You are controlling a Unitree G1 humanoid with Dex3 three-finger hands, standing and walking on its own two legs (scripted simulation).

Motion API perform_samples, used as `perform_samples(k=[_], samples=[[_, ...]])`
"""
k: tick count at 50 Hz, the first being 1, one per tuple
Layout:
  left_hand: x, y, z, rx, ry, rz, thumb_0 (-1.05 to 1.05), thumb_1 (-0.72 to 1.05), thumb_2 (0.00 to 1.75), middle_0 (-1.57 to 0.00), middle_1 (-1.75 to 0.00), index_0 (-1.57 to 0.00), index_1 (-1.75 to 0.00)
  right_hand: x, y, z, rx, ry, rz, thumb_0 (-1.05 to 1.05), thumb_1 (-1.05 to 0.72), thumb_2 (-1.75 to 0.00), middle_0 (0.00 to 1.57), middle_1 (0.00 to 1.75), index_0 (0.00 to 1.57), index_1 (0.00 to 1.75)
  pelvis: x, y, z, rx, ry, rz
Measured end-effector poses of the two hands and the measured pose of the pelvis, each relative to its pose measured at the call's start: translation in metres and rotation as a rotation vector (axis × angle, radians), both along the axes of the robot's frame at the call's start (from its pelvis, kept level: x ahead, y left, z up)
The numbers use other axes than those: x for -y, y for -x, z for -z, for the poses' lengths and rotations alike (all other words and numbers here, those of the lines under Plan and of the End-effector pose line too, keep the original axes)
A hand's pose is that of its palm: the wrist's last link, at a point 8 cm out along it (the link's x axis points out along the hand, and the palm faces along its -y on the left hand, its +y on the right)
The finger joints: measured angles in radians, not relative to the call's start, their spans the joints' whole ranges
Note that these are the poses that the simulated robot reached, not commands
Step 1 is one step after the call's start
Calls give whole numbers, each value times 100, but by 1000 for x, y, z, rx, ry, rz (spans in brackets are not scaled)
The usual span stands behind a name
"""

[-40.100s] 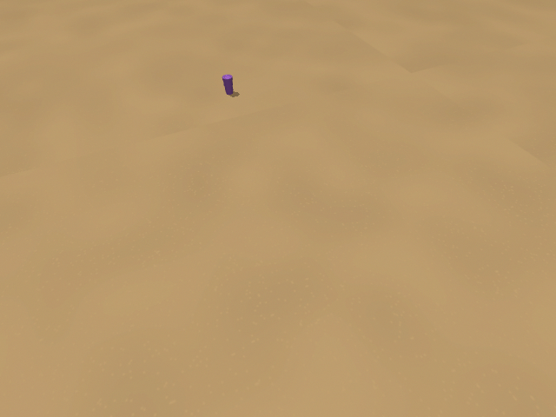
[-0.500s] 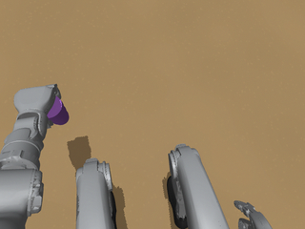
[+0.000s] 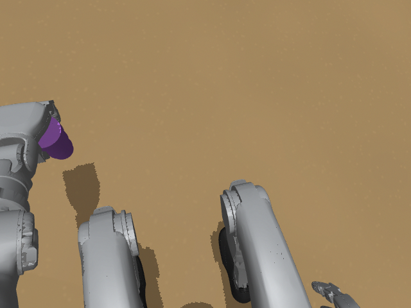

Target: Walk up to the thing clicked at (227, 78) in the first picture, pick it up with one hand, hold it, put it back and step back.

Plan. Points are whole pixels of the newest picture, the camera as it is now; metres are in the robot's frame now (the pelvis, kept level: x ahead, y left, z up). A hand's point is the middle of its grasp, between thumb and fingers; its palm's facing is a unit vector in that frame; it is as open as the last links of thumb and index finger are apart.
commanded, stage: crouch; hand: left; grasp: from above
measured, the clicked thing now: (52, 141) +0.49 +0.26 -0.20
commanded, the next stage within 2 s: lower in 0.28 s
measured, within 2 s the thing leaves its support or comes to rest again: rests again in 1.10 s
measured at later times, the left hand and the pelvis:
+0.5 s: hand (41, 142) +0.48 +0.28 -0.18, palm faces -0.45 -0.04 -0.89, open 9.4 cm; pelvis +0.00 +0.01 -0.03, yaw -1 degrees
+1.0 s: hand (51, 148) +0.49 +0.28 -0.24, palm faces -0.46 -0.06 -0.89, open 9.4 cm; pelvis +0.01 +0.01 -0.06, yaw -3 degrees
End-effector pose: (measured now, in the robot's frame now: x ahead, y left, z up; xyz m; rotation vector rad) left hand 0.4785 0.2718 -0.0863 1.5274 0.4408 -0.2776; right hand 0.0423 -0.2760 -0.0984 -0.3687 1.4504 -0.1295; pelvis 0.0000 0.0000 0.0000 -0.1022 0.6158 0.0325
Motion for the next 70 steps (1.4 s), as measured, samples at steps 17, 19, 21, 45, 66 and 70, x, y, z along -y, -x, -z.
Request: perform_samples(k=[17, 19, 21, 45, 66, 70], samples=[[-4, -8, 26, 1, 3, 4, 5, 9, 63, -81, -92, -58, -84, -10, 14, 19, -24, -6, -15, 0, -93, -91, 20, 30, 20, 30, -5, 3, 25, 14, 18, 3], [-4, -9, 29, 2, 1, 5, 5, 9, 63, -82, -91, -58, -83, -10, 15, 19, -26, -3, -17, 0, -93, -91, 20, 30, 20, 30, -5, 3, 27, 13, 20, 4], [-5, -9, 31, 2, 3, 5, 5, 8, 63, -82, -91, -58, -83, -10, 15, 20, -28, 0, -18, 0, -93, -91, 20, 30, 20, 30, -6, 2, 28, 12, 22, 4], [-9, -14, 88, -13, 19, 5, 6, 8, 59, -90, -84, -61, -80, -12, 18, 34, -75, 6, -72, 0, -93, -91, 20, 30, 20, 30, -8, -3, 54, 25, 46, 18], [-12, -20, 115, -3, 32, -24, 5, 8, 59, -94, -81, -62, -78, -13, 19, 38, -98, -10, -119, 0, -92, -90, 20, 30, 20, 30, -8, -8, 67, 45, 66, 35], [-13, -21, 115, -5, 36, -26, 5, 7, 60, -94, -82, -62, -78, -12, 18, 38, -89, -7, -132, 0, -92, -90, 20, 30, 20, 30, -8, -7, 68, 53, 70, 39]])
